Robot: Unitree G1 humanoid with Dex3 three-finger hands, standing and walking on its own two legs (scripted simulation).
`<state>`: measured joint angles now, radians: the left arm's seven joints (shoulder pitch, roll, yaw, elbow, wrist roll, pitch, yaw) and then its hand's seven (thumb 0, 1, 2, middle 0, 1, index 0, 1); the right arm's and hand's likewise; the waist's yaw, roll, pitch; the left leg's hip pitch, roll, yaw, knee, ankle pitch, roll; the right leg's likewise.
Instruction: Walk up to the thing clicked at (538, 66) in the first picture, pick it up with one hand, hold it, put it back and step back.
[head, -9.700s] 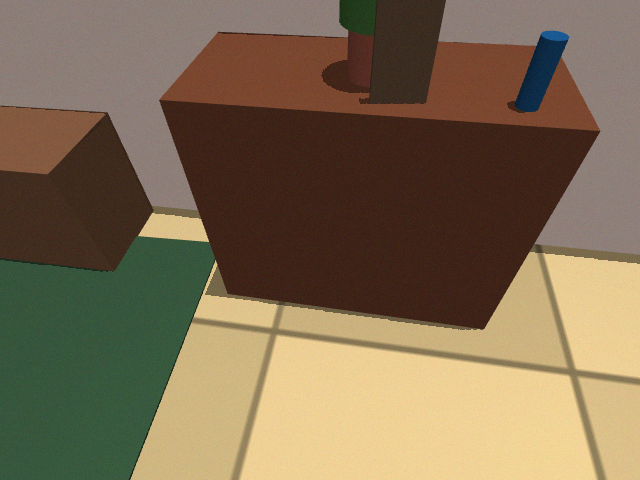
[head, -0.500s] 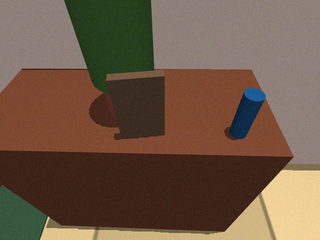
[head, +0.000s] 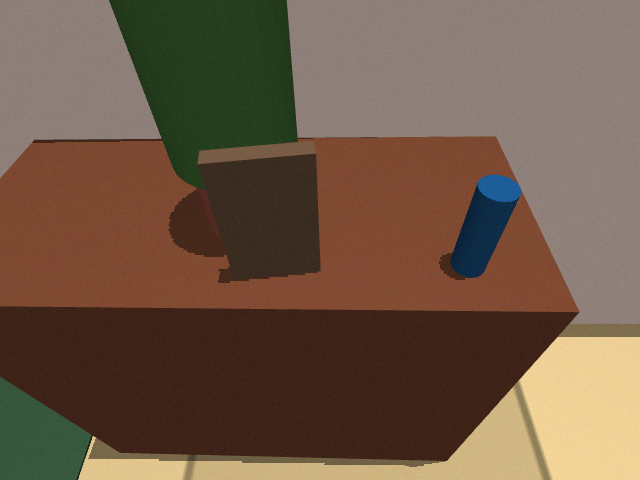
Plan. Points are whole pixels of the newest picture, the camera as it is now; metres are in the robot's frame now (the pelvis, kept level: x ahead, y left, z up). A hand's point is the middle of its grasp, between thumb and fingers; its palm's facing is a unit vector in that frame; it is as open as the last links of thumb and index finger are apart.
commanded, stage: stand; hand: right
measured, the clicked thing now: (481, 230) +0.42 -0.19 +0.09
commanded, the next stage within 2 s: rise first in 1.52 s
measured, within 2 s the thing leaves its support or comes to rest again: neither
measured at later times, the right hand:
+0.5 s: hand out of the picture +0.08 -0.26 -0.16, palm faces -0.03 +0.94 -0.34, open 7.4 cm
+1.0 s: hand out of the picture +0.07 -0.26 -0.16, palm faces -0.02 +0.94 -0.34, open 7.4 cm
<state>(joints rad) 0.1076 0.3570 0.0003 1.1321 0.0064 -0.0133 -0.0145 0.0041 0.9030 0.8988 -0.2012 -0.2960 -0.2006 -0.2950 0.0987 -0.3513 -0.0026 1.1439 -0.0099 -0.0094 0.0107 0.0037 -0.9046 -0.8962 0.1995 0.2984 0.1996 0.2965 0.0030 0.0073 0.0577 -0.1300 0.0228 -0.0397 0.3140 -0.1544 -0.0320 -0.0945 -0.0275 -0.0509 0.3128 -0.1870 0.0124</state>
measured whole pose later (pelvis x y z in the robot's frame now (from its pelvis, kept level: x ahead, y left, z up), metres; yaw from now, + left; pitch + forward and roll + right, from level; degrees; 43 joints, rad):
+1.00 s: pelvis +0.00 +0.00 +0.00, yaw -1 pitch -2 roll +0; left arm 0.12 0.36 0.00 1.12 0.01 -0.01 -0.01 0.00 0.90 0.90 -0.20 -0.30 -0.20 -0.30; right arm 0.11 -0.35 0.00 1.13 -0.01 -0.01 0.01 0.00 -0.90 -0.90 0.20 0.30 0.20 0.30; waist 0.00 0.00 0.05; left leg -0.12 0.03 -0.03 0.32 -0.17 -0.04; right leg -0.09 -0.02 -0.04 0.32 -0.19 0.01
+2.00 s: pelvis +0.01 +0.01 -0.01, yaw -3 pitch +2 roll +0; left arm 0.14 0.26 0.10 0.77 -0.04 -0.08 0.06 0.00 0.06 0.20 -0.06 -0.07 -0.07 -0.05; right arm 0.20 -0.30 -0.14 0.61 0.05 -0.05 -0.07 0.00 -0.06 -0.24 0.06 0.07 0.06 0.07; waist -0.01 -0.01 0.00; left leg -0.24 0.02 0.01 0.41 -0.21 -0.02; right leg -0.23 -0.03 0.00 0.43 -0.24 0.02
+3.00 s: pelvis -0.01 +0.01 -0.01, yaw -4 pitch -4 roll +0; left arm 0.24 0.22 0.16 0.65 -0.02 -0.12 0.03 -0.01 -0.54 0.04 -0.05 -0.04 -0.05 -0.05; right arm 0.47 -0.31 -0.30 -0.28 0.04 -0.28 -0.01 -0.02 0.59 -0.02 0.05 0.05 0.05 0.05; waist -0.05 -0.05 0.06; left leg -0.13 0.04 0.03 0.42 -0.22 -0.02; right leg -0.12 -0.01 0.02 0.41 -0.22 0.02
